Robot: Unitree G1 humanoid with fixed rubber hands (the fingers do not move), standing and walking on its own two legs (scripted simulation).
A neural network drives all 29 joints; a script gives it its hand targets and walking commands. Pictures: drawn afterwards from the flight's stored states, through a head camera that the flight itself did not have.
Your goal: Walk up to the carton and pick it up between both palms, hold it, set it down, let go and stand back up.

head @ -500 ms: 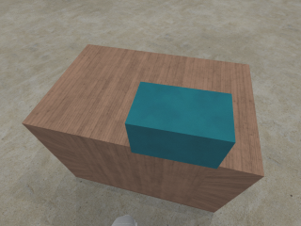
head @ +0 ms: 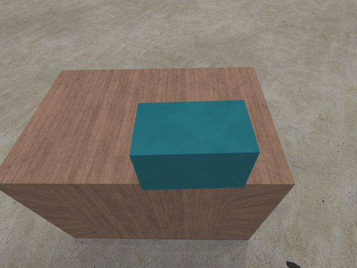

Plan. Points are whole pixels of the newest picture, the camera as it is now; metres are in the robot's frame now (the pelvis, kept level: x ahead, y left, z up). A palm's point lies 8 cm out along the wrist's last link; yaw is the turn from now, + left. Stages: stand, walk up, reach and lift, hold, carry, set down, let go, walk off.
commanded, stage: walk up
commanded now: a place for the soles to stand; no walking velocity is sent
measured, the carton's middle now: (191, 146) +0.43 -0.02 -0.02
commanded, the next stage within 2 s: reach and lift in 1.28 s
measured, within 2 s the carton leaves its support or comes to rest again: neither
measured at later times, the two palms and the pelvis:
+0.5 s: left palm out of the picture +0.08 +0.25 -0.11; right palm out of the picture +0.04 -0.25 -0.12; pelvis +0.01 +0.01 +0.01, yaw -7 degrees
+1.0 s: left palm out of the picture +0.10 +0.26 -0.11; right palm out of the picture -0.01 -0.27 -0.12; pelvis -0.01 +0.00 +0.01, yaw -12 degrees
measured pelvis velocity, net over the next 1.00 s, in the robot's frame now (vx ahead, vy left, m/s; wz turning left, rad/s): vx -0.01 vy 0.00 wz -0.20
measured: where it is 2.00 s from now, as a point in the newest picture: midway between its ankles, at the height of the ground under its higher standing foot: outside the picture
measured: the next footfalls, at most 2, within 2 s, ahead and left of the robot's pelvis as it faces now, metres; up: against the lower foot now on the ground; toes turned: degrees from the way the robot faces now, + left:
none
